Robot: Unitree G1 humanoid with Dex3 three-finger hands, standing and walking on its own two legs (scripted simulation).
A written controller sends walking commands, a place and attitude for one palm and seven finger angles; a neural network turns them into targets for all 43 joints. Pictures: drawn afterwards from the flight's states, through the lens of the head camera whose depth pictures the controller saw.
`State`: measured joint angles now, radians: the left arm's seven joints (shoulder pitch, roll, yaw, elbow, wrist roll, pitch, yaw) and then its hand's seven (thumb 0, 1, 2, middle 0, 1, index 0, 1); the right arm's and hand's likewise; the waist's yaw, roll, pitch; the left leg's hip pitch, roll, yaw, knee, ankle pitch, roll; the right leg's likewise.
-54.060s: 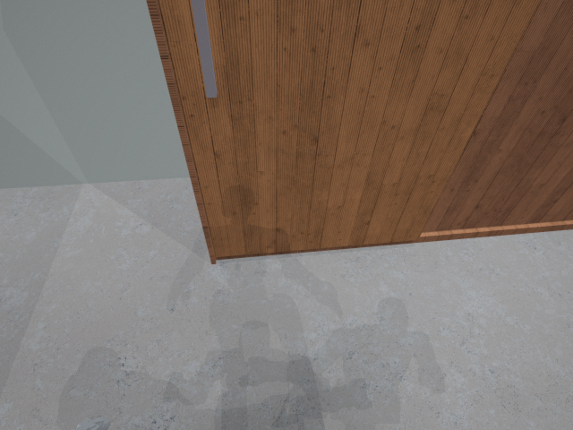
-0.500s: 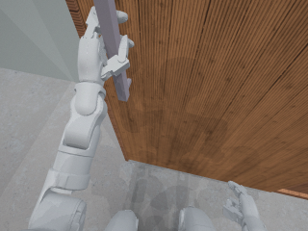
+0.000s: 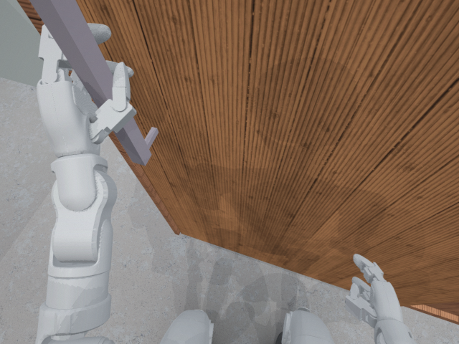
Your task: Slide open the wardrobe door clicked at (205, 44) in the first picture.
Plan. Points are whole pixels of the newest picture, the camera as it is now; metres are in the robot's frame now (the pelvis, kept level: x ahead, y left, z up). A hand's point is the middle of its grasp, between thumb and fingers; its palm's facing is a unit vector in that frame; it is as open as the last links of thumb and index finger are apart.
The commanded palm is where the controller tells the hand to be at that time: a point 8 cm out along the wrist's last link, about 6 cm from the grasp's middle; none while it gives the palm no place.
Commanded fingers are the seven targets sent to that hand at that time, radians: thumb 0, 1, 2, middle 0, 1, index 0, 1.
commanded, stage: step sideways, sliding the door along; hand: left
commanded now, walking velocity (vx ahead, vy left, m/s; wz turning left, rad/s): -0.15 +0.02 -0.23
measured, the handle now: (110, 71) +0.38 +0.23 +0.21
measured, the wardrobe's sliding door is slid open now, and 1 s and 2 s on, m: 0.02 0.20 0.34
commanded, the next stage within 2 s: none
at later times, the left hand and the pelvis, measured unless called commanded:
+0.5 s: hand (196, 129) +0.32 +0.11 +0.21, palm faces +0.05 -1.00 +0.05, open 6.8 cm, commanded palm +0.30 +0.10 +0.20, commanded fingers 0.00 0.90 0.90 -0.45 -1.40 -0.45 -1.40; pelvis +0.03 +0.01 +0.01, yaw -3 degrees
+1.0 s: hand (272, 142) +0.32 +0.02 +0.21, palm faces +0.15 -0.99 -0.05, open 6.2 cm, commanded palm +0.29 +0.00 +0.20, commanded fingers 0.00 0.90 0.90 -0.45 -1.40 -0.45 -1.40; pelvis -0.04 -0.09 +0.00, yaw -6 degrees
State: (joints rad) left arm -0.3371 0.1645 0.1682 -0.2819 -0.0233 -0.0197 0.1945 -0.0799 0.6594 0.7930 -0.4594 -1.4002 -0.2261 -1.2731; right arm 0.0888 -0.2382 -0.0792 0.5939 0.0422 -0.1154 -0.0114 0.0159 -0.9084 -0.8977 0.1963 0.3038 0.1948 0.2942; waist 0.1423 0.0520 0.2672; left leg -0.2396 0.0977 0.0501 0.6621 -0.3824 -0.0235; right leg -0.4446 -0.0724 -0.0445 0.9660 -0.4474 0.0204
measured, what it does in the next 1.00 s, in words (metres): steps on the spot: right foot, then right foot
